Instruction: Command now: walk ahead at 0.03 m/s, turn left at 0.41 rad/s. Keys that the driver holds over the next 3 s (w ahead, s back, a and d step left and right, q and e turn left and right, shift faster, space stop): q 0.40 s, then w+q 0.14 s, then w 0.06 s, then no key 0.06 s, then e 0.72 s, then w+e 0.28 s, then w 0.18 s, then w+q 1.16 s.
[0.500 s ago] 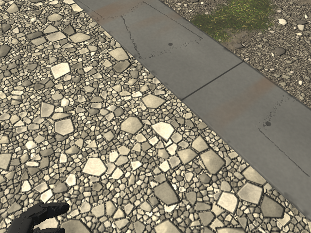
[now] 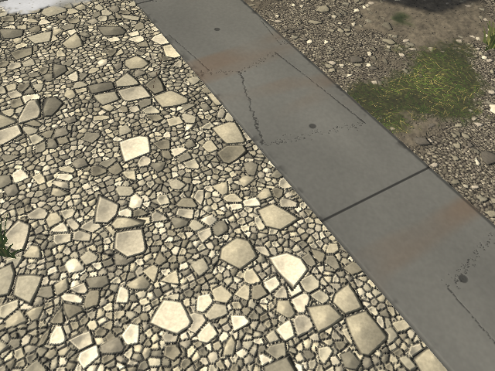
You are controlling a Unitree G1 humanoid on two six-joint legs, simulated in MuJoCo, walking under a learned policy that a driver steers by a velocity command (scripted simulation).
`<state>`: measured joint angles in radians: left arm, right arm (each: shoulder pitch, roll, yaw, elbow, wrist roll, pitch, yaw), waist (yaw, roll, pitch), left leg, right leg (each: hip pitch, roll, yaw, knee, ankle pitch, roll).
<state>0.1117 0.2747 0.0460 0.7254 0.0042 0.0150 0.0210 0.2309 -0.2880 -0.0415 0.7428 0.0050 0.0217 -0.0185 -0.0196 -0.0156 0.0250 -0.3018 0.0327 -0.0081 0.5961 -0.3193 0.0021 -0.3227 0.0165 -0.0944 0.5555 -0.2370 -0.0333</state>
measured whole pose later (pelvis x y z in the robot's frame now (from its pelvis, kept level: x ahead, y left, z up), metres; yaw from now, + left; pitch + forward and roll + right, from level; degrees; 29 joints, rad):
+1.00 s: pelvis +0.08 +0.05 +0.01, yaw +16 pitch +1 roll +0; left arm 0.26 0.31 0.07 0.79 -0.02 0.04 0.03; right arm 0.13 -0.23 -0.04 0.66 -0.02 -0.02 -0.02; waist 0.03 -0.04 0.05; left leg -0.23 0.02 0.09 0.42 -0.20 0.03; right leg -0.47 -0.03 0.02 1.04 -0.45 0.09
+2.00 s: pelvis +0.29 +0.04 +0.02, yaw -10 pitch +2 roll +0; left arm 0.14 0.29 0.05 0.62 -0.01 -0.07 -0.02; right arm 0.43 -0.25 -0.05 0.83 0.02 -0.07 0.00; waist -0.10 -0.04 0.02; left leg -0.04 -0.02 -0.04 0.28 -0.28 0.02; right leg -0.61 -0.05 0.05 0.74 -0.14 0.03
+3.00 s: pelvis +0.82 +0.07 +0.01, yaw +24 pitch +1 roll +0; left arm 0.04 0.30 0.04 0.68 0.00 -0.09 -0.01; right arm 0.34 -0.30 -0.06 0.69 0.02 -0.04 -0.01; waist -0.08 -0.04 0.05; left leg -0.13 -0.11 -0.14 0.37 -0.26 0.08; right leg -0.63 -0.06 0.11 0.61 0.04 0.07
